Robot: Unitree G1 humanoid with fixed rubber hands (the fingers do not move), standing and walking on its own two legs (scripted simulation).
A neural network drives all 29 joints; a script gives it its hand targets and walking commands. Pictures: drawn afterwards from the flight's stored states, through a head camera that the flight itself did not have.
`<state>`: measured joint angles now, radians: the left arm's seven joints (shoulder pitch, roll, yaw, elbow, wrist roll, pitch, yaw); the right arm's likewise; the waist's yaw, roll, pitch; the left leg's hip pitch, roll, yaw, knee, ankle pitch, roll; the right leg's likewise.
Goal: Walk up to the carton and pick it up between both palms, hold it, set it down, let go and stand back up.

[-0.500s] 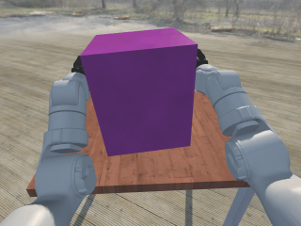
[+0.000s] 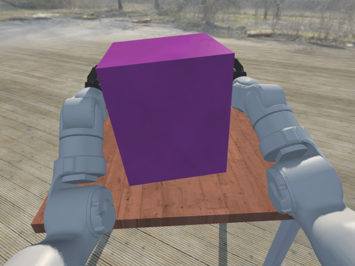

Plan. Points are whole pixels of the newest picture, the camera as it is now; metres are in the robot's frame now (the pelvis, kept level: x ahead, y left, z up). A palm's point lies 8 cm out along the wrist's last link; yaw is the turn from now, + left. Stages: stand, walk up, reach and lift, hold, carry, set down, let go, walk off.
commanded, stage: hold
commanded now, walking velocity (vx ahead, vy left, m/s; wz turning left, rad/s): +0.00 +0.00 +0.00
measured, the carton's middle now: (168, 106) +0.37 +0.00 +0.28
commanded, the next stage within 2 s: set down in 0.48 s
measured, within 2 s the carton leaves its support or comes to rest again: neither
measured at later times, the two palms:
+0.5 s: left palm (93, 97) +0.37 +0.16 +0.30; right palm (235, 87) +0.37 -0.14 +0.32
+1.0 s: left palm (91, 107) +0.39 +0.17 +0.27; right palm (221, 106) +0.39 -0.13 +0.26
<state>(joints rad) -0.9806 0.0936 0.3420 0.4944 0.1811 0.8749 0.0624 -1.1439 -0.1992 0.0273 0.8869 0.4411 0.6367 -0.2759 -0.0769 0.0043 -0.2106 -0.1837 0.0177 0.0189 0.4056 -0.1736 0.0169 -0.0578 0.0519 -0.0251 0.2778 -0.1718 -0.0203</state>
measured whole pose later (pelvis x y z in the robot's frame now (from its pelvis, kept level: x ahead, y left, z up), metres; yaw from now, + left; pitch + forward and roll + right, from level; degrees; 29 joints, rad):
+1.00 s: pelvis +0.01 -0.01 +0.00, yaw +2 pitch -8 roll -1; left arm -0.95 0.10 0.38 0.58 0.29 0.59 -0.01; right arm -1.01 -0.05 -0.16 0.95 0.17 0.27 -0.19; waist -0.09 -0.08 -0.07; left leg -0.06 0.00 -0.01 0.35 -0.16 0.01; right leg 0.06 0.04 -0.06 0.25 -0.19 -0.03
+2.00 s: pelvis +0.01 -0.01 +0.00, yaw +1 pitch -5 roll -1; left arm -0.91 0.05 0.39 0.73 0.28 0.42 0.03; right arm -0.94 -0.01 -0.30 1.01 0.00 0.15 -0.14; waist -0.02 -0.06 -0.05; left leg -0.10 0.00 0.01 0.34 -0.15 0.01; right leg 0.00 0.03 -0.04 0.27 -0.19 -0.02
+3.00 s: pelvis +0.02 +0.00 +0.00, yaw +0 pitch -1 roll +0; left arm -0.82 -0.01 0.45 0.76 0.32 0.25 0.01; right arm -0.82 0.07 -0.48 0.94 -0.23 0.03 -0.07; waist 0.03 -0.05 -0.03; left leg -0.15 0.00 0.03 0.33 -0.15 0.02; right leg -0.06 0.03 -0.02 0.27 -0.19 -0.02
